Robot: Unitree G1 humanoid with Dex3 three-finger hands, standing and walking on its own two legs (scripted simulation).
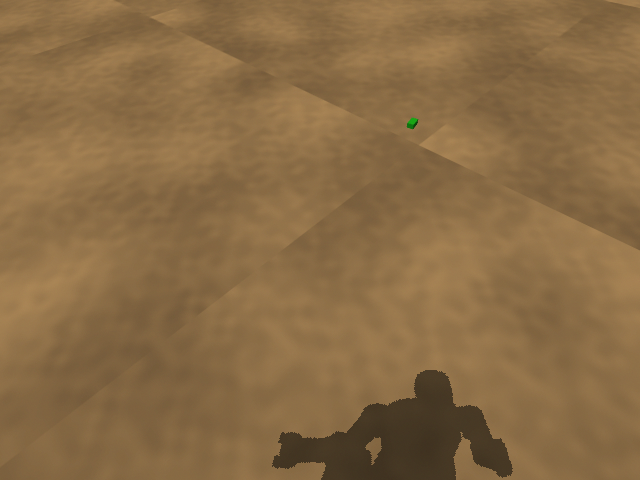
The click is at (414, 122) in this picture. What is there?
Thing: small brick
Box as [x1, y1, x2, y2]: [407, 118, 417, 128]
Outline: 411,118 407,123 407,127 413,128 417,122 417,119
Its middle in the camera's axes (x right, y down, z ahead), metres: +0.51 -0.64 +2.19
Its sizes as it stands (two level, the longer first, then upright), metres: 0.065 0.038 0.029
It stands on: the floor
